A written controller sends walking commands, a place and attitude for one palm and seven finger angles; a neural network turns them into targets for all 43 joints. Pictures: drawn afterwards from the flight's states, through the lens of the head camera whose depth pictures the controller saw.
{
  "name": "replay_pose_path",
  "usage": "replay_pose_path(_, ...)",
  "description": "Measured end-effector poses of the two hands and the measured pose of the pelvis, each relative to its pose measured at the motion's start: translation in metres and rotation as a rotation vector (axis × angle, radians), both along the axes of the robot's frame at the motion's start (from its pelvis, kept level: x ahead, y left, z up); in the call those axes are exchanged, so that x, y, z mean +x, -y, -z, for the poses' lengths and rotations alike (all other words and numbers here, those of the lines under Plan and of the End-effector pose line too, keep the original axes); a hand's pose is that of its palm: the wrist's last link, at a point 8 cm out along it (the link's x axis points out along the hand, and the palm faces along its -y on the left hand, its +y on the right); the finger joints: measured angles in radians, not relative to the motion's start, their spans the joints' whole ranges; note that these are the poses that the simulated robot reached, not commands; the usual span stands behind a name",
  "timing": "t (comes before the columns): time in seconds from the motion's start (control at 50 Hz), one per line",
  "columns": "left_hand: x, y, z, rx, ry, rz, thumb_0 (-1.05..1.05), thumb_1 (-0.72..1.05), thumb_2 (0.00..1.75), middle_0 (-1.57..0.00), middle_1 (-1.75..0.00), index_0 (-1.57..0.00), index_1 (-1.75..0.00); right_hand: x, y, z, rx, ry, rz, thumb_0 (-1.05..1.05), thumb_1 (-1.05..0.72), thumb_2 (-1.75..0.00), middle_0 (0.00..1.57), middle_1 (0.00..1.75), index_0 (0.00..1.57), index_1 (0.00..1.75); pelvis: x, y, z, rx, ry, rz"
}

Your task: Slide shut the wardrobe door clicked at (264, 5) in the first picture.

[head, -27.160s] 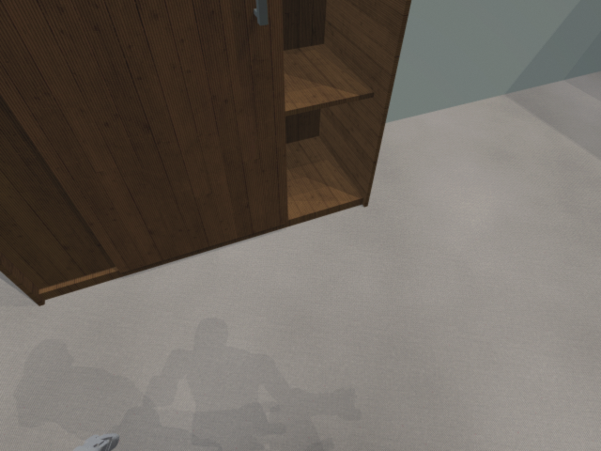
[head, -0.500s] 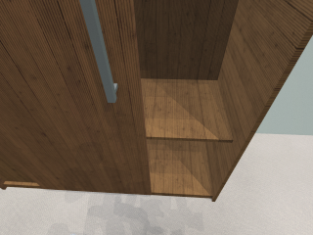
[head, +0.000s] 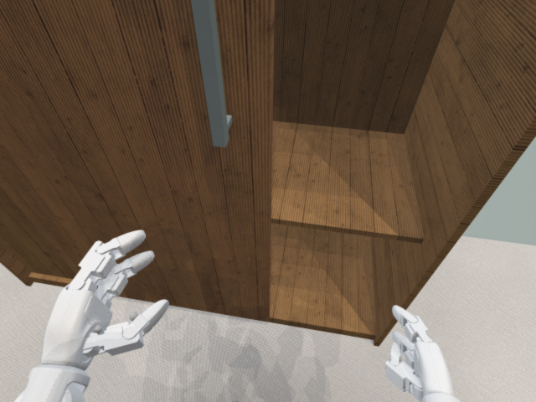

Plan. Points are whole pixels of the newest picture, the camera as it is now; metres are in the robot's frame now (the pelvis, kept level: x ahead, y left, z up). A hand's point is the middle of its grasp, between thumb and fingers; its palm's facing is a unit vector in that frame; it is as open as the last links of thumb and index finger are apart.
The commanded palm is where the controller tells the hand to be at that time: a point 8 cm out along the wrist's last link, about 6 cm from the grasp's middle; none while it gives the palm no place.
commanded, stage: raise the hand with hooked fingers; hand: left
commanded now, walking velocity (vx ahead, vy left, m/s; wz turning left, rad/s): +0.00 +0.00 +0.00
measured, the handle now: (214, 42) +0.49 +0.14 +0.30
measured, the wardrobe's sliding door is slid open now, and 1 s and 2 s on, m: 0.38 0.38 0.38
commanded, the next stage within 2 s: move the hooked fingers beside the handle in 1.46 s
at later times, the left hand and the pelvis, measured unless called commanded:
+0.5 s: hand (90, 214) +0.26 +0.24 +0.20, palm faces +0.03 -0.99 -0.13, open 12.8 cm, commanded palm +0.23 +0.28 +0.21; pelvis +0.02 +0.01 +0.03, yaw -2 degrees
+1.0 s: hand (17, 107) +0.30 +0.29 +0.31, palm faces +0.06 -0.98 -0.17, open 14.0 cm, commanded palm +0.26 +0.32 +0.31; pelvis +0.02 +0.01 +0.04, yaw -1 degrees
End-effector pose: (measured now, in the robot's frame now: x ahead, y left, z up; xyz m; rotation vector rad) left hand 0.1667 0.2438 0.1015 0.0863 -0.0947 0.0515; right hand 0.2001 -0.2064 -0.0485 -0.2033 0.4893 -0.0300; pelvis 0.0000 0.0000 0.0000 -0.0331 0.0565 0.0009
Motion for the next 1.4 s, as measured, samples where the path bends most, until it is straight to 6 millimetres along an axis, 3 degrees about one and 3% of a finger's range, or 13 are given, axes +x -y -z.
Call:
replay_pose_path(0.14, 0.042, -0.004, -0.025, 0.011, -0.074, 0.107, 0.01, 0.18, 0.6, -0.25, -0.75, -0.25, -0.76, -0.039, 0.0, 0.013, 0.054, -0.09, 0.09, 0.01, -0.9, -0.9, 0.21, 0.3, 0.2, 0.3, 0.005, -0.003, -0.014, 0.013, 0.018, 0.026)
replay_pose_path(0.28, 0.054, -0.021, -0.06, 0.027, -0.01, 0.052, 0.0, 0.02, 0.53, -0.27, -0.86, -0.27, -0.86, -0.055, 0.024, 0.003, 0.012, -0.077, 0.156, 0.01, -0.9, -0.9, 0.21, 0.3, 0.2, 0.3, 0.012, -0.006, -0.023, 0.021, 0.038, 0.042)
replay_pose_path(0.46, 0.067, -0.041, -0.092, 0.048, 0.017, 0.036, 0.0, -0.19, 0.44, -0.28, -0.99, -0.28, -1.0, -0.029, 0.036, -0.019, -0.039, 0.01, 0.147, 0.02, -0.91, -0.9, 0.2, 0.3, 0.2, 0.3, 0.015, -0.007, -0.03, 0.023, 0.075, 0.036)
replay_pose_path(0.7, 0.085, -0.069, -0.146, 0.06, 0.053, 0.013, -0.01, -0.44, 0.33, -0.3, -1.15, -0.3, -1.16, 0.015, 0.005, -0.035, 0.025, 0.081, 0.041, 0.01, -0.91, -0.9, 0.2, 0.3, 0.2, 0.3, 0.015, -0.005, -0.034, 0.024, 0.103, 0.023)
replay_pose_path(0.84, 0.094, -0.079, -0.178, 0.079, 0.071, 0.011, -0.01, -0.49, 0.31, -0.31, -1.19, -0.3, -1.19, 0.02, -0.004, -0.031, 0.041, 0.045, 0.012, 0.01, -0.9, -0.9, 0.21, 0.3, 0.2, 0.3, 0.016, -0.005, -0.036, 0.026, 0.106, 0.016)
replay_pose_path(1.0, 0.107, -0.094, -0.212, 0.095, 0.072, 0.001, -0.01, -0.5, 0.3, -0.31, -1.19, -0.31, -1.2, 0.012, 0.004, -0.024, 0.033, -0.008, 0.023, 0.01, -0.9, -0.9, 0.21, 0.3, 0.2, 0.3, 0.016, -0.005, -0.036, 0.027, 0.101, 0.015)
replay_pose_path(1.08, 0.114, -0.096, -0.215, 0.089, 0.057, 0.016, -0.01, -0.5, 0.3, -0.31, -1.2, -0.31, -1.2, 0.008, 0.01, -0.021, 0.032, -0.025, 0.043, 0.01, -0.9, -0.9, 0.21, 0.3, 0.2, 0.3, 0.016, -0.007, -0.036, 0.028, 0.092, 0.02)
replay_pose_path(1.24, 0.115, -0.087, -0.2, 0.077, 0.035, 0.043, -0.01, -0.5, 0.3, -0.31, -1.2, -0.31, -1.2, 0.003, 0.018, -0.022, 0.017, -0.032, 0.07, 0.01, -0.91, -0.9, 0.2, 0.3, 0.2, 0.3, 0.017, -0.009, -0.036, 0.029, 0.09, 0.028)
replay_pose_path(1.4, 0.112, -0.089, -0.208, 0.082, 0.071, 0.011, -0.01, -0.5, 0.3, -0.31, -1.2, -0.31, -1.2, 0.008, 0.011, -0.023, 0.024, -0.023, 0.057, 0.01, -0.91, -0.9, 0.2, 0.3, 0.2, 0.3, 0.018, -0.008, -0.036, 0.03, 0.095, 0.024)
